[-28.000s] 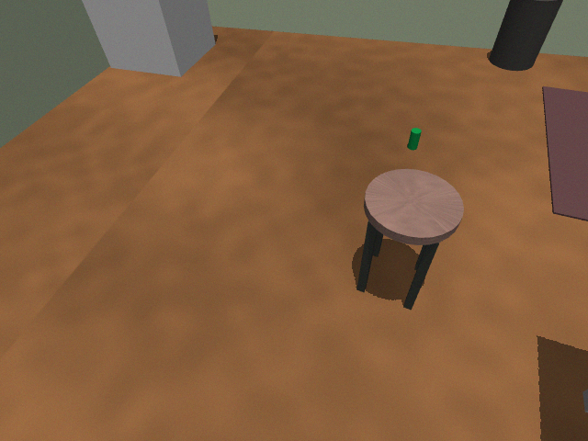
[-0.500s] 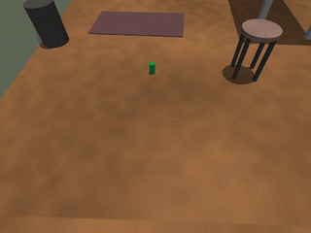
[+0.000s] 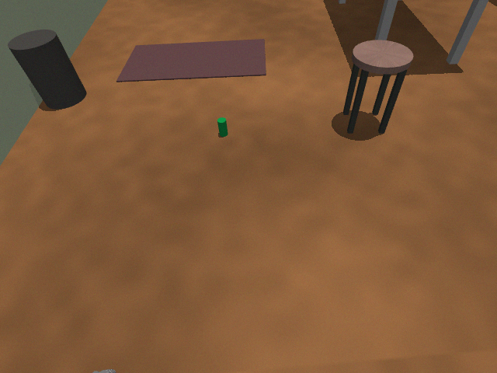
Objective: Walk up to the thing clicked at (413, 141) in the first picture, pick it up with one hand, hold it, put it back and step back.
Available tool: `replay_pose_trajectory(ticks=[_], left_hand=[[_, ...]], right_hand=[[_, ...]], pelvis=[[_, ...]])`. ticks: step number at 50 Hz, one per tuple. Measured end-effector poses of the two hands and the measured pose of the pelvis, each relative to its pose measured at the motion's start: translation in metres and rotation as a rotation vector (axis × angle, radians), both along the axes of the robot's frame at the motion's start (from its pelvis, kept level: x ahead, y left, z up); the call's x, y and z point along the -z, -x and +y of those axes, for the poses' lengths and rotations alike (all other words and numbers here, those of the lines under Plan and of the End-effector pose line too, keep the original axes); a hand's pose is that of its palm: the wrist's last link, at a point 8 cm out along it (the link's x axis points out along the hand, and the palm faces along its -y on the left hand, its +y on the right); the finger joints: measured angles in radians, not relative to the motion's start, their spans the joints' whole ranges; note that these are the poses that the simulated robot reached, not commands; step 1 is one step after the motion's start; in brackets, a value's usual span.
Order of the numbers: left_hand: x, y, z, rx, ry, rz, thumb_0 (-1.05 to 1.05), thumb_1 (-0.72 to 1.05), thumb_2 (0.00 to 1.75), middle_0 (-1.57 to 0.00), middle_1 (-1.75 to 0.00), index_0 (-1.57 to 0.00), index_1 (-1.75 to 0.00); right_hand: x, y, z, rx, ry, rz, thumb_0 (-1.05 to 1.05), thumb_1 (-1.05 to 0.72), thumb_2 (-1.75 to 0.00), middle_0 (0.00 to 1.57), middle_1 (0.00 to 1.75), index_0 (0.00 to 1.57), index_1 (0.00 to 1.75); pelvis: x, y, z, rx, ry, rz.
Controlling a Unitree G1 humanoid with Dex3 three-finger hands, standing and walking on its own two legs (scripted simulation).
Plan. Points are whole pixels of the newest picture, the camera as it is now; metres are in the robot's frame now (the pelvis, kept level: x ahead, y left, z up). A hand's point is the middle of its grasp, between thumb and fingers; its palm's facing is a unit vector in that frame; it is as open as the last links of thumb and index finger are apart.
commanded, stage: walk up
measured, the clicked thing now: (222, 127) +1.54 +0.25 -0.70
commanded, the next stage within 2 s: stand in 1.10 s
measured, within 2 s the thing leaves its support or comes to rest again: neither
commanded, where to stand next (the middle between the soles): +0.07 +0.01 m, yaw +0 degrees
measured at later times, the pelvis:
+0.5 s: pelvis +0.00 +0.00 +0.01, yaw -3 degrees
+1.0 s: pelvis +0.01 +0.01 +0.01, yaw -5 degrees
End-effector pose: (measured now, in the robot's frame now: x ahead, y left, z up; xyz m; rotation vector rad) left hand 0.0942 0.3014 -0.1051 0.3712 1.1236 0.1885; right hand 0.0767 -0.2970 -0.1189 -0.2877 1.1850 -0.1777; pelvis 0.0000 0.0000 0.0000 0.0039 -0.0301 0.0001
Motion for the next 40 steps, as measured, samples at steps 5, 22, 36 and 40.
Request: replay_pose_trajectory(ticks=[5, 22, 36, 40], left_hand=[[-0.004, -0.006, 0.003, 0.000, -0.007, 0.008, 0.00, 0.91, 0.90, -0.21, -0.30, -0.20, -0.30], [-0.008, -0.003, -0.007, 0.034, -0.016, 0.086, 0.00, 0.91, 0.90, -0.21, -0.30, -0.20, -0.30], [-0.009, -0.028, -0.007, 0.068, -0.019, 0.053, 0.00, 0.91, 0.90, -0.21, -0.30, -0.20, -0.30], [-0.010, -0.033, -0.007, 0.085, -0.022, 0.048, 0.00, 0.91, 0.90, -0.21, -0.30, -0.20, -0.30]], right_hand=[[-0.005, 0.000, -0.003, 0.024, 0.008, 0.014, 0.01, -0.90, -0.89, 0.20, 0.30, 0.20, 0.30], [-0.010, -0.006, -0.021, 0.082, 0.011, 0.005, 0.01, -0.90, -0.89, 0.20, 0.30, 0.20, 0.30], [-0.008, 0.009, -0.016, 0.129, 0.001, 0.036, 0.01, -0.90, -0.89, 0.20, 0.30, 0.20, 0.30], [-0.008, 0.009, -0.016, 0.140, 0.004, 0.026, 0.01, -0.90, -0.89, 0.20, 0.30, 0.20, 0.30]], pelvis=[[-0.004, 0.000, 0.000, 0.013, -0.003, -0.005], [-0.011, 0.000, -0.004, 0.051, -0.009, 0.001], [-0.011, -0.006, -0.002, 0.069, -0.010, -0.002], [-0.010, -0.007, 0.001, 0.075, -0.010, 0.002]])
